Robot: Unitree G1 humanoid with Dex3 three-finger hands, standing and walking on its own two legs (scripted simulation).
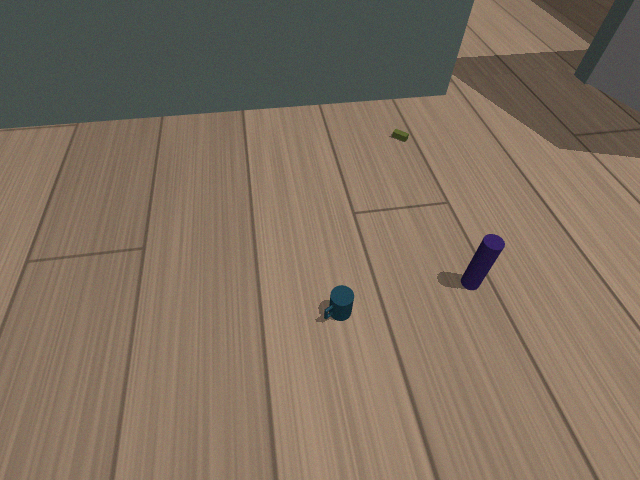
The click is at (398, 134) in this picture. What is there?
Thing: small brick
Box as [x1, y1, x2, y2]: [392, 129, 408, 141]
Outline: 395,129 392,133 392,136 405,141 408,133
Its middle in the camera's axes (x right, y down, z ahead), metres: +0.45 -0.54 +2.06
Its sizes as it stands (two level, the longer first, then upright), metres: 0.078 0.034 0.032
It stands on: the floor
